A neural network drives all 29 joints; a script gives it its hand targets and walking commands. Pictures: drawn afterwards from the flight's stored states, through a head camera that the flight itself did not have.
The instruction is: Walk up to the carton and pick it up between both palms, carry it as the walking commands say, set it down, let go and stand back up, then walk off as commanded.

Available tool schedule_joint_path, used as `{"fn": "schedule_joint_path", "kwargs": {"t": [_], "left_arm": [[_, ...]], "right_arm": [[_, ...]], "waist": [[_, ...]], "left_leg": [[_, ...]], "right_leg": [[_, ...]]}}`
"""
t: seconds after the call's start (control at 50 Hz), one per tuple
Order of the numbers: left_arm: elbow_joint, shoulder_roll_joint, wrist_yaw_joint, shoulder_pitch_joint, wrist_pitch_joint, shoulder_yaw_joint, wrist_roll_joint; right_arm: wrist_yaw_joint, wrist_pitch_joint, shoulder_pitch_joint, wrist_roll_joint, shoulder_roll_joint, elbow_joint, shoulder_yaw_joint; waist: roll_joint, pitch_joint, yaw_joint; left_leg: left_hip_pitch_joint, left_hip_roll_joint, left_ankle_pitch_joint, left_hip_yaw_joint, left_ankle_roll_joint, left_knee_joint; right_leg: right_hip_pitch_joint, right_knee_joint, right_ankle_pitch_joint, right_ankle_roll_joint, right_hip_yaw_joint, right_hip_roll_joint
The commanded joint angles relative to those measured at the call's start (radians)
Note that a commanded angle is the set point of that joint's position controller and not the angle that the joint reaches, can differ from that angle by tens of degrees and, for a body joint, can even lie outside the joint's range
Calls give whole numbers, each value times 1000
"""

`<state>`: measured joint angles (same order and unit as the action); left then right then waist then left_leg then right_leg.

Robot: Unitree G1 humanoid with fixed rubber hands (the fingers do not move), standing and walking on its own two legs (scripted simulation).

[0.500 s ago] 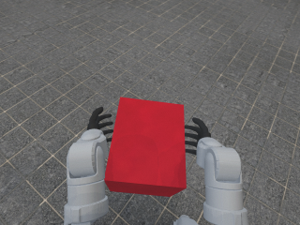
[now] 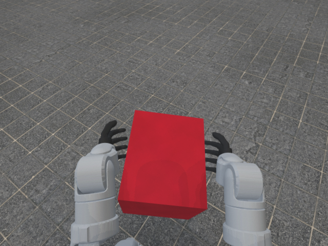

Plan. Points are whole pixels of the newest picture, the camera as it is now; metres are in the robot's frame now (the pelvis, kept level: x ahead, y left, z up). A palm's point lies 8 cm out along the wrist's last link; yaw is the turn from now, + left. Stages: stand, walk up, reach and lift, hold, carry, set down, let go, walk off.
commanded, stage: carry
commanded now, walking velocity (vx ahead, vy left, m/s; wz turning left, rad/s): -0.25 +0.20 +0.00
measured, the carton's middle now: (162, 166) +0.33 +0.00 -0.01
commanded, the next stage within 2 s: none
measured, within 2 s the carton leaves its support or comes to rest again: neither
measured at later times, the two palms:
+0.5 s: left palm out of the picture +0.10 +0.24 +0.07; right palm out of the picture +0.08 -0.02 +0.07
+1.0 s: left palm out of the picture +0.05 +0.30 +0.10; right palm out of the picture +0.02 +0.04 +0.09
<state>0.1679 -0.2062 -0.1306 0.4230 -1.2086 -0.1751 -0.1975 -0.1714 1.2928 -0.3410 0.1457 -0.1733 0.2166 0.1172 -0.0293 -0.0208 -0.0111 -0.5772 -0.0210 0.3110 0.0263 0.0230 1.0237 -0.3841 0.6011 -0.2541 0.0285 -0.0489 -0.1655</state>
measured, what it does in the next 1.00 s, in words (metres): walks backwards: left foot, then right foot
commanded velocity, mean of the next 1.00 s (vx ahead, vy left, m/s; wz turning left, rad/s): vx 0.17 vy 0.17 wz -0.08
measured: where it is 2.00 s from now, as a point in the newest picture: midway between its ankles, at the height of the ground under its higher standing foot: outside the picture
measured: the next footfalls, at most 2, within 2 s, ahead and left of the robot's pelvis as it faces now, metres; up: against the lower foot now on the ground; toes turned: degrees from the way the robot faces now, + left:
left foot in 0.16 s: -0.03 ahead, +0.19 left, +0.00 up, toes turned +3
right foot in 0.54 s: -0.27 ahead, +0.00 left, +0.00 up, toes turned -8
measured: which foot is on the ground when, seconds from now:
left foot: up 0.00-0.14, down 0.16-0.56, up 0.58-0.86, down 0.88-1.00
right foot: down 0.00-0.16, up 0.18-0.52, down 0.54-0.88, up 0.90-1.00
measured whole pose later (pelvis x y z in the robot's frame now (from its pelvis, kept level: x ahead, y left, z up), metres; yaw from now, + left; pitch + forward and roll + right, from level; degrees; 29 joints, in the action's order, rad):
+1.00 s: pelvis -0.26 +0.18 +0.01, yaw -3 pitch +4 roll +0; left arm 0.15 -0.19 -0.18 0.39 -1.22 -0.17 -0.20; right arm -0.17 1.31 -0.34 0.11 -0.18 0.18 0.10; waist -0.03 0.06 -0.01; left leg -0.22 0.00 0.25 0.11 0.03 0.39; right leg -0.42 0.81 -0.41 0.06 -0.05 -0.11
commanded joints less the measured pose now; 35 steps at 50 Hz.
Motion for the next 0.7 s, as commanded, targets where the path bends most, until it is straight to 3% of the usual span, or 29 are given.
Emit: {"fn": "schedule_joint_path", "kwargs": {"t": [0.0, 0.04, 0.06, 0.08, 0.1, 0.12, 0.14, 0.16, 0.18, 0.2, 0.22, 0.26, 0.3, 0.38, 0.42, 0.46, 0.48, 0.5, 0.52, 0.54, 0.56, 0.58, 0.6, 0.62, 0.64, 0.66, 0.68], "left_arm": [[-51, -1028, 312, 249, -31, 631, 497], [-30, -1027, 306, 245, -21, 643, 493], [-3, -1022, 300, 242, -16, 652, 488], [5, -1028, 295, 230, -10, 667, 492], [25, -1028, 291, 245, -4, 683, 498], [37, -1035, 286, 269, 0, 695, 503], [77, -1027, 278, 294, 8, 717, 506], [98, -1037, 273, 309, 12, 736, 509], [149, -1057, 267, 359, 19, 776, 537], [143, -1078, 264, 360, 20, 793, 534], [137, -1085, 266, 355, 20, 788, 540], [152, -1083, 264, 396, 18, 789, 565], [102, -1050, 269, 386, 2, 778, 552], [54, -1021, 274, 382, -19, 765, 538], [22, -1025, 280, 369, -28, 757, 537], [-14, -1014, 290, 342, -40, 733, 535], [-29, -1012, 294, 331, -42, 722, 536], [-42, -1025, 296, 320, -42, 712, 532], [-63, -1013, 298, 289, -43, 691, 522], [-73, -1007, 301, 272, -41, 679, 513], [-77, -1037, 305, 297, -33, 670, 504], [-62, -1083, 309, 327, -16, 676, 500], [-47, -1077, 310, 342, -22, 690, 509], [-17, -1081, 312, 390, -27, 695, 531], [-32, -1081, 310, 381, -36, 697, 524], [-64, -1068, 308, 341, -41, 681, 506], [-97, -1057, 307, 303, -43, 659, 491]], "right_arm": [[265, -72, -680, -506, -1006, 213, -749], [266, -72, -660, -516, -1006, 225, -756], [268, -70, -625, -519, -1013, 210, -755], [270, -73, -621, -518, -1002, 229, -750], [274, -76, -617, -522, -1017, 227, -751], [281, -79, -634, -524, -1015, 230, -738], [290, -87, -619, -523, -1026, 236, -736], [296, -94, -608, -519, -1035, 234, -728], [300, -101, -563, -521, -1041, 216, -700], [305, -98, -559, -518, -1052, 203, -694], [305, -97, -555, -507, -1048, 194, -686], [306, -97, -575, -495, -1024, 197, -661], [307, -89, -498, -455, -1004, 116, -624], [308, -83, -517, -445, -1001, 90, -626], [305, -76, -504, -430, -997, 80, -624], [302, -70, -496, -424, -995, 66, -622], [298, -70, -501, -420, -997, 64, -626], [300, -69, -524, -428, -1003, 68, -633], [298, -64, -520, -428, -995, 48, -635], [297, -67, -546, -433, -991, 71, -644], [297, -71, -596, -452, -1012, 99, -671], [302, -80, -700, -468, -1046, 170, -718], [299, -84, -762, -484, -1044, 203, -732], [296, -87, -775, -497, -1035, 213, -736], [296, -81, -732, -488, -1026, 178, -723], [293, -74, -692, -484, -1023, 140, -719], [288, -69, -703, -487, -1014, 137, -724]], "waist": [[-262, 444, 26], [-310, 467, 22], [-303, 494, 22], [-330, 509, 23], [-320, 520, 10], [-168, 554, 1], [61, 591, -2], [362, 569, 14], [403, 571, -2], [348, 566, -3], [262, 541, -3], [264, 527, 2], [243, 494, 3], [252, 430, 7], [261, 439, 13], [266, 465, 14], [276, 477, 19], [303, 486, 34], [265, 475, 50], [74, 404, 52], [-307, 379, 34], [-324, 299, 21], [-217, 234, 14], [-127, 234, 10], [-76, 264, 11], [-81, 289, 22], [-122, 321, 32]], "left_leg": [[-43, 0, 167, -9, -42, -109], [46, 20, 149, 5, -36, -262], [102, 17, 127, 21, -33, -357], [131, 26, 84, 32, -29, -474], [233, 37, -41, 55, -24, -640], [387, 101, -145, 8, -11, -725], [573, 232, -454, -117, 26, -668], [657, 403, -986, -288, 103, -559], [606, 391, -1162, -188, 158, -515], [551, 355, -1044, -161, 174, -520], [525, 310, -928, -126, 153, -523], [534, 247, -801, -79, 147, -515], [510, 228, -627, -68, 159, -546], [402, 281, -57, -198, 143, -724], [379, 303, 98, -199, 122, -784], [376, 317, 137, -190, 117, -817], [379, 317, 139, -169, 97, -822], [335, 270, 180, -100, 27, -837], [248, 197, 249, -21, -65, -812], [145, 106, 284, 42, -125, -695], [88, 24, 175, 81, -110, -311], [69, 76, 30, -42, -80, -80], [38, 76, -42, -62, -78, 38], [3, 62, -92, -53, -73, 58], [-38, 67, -108, -54, -60, 0], [-35, 61, -95, -25, -54, -111], [-13, 43, -68, -4, -45, -199]], "right_leg": [[431, -63, 1037, -123, 157, -170], [411, -76, 990, -111, 146, -169], [419, -74, 957, -101, 137, -167], [431, -60, 927, -89, 128, -162], [385, -30, 832, -61, 102, -143], [244, 25, 578, -33, 75, -103], [10, 108, 30, -8, 39, -43], [-252, 332, -444, 20, -63, 67], [-243, 512, -489, 0, 1, 79], [-231, 633, -428, -6, 20, 96], [-235, 670, -368, -9, 33, 90], [-254, 648, -284, 2, 17, 96], [-205, 585, -270, 9, -10, 105], [-79, 411, -282, -5, -42, 124], [-4, 301, -308, -30, -52, 127], [84, 173, -349, -51, -69, 136], [144, 68, -325, -58, -80, 141], [255, -82, -277, -66, -125, 156], [380, -226, -306, -78, -122, 155], [396, -370, -458, -89, 24, 68], [236, -407, -640, -172, 447, -207], [-8, -506, -704, -251, 588, -369], [-60, -519, -626, -214, 498, -323], [14, -490, -470, -169, 393, -253], [124, -438, -330, -136, 308, -204], [231, -393, -193, -116, 229, -149], [320, -358, -62, -113, 183, -108]]}}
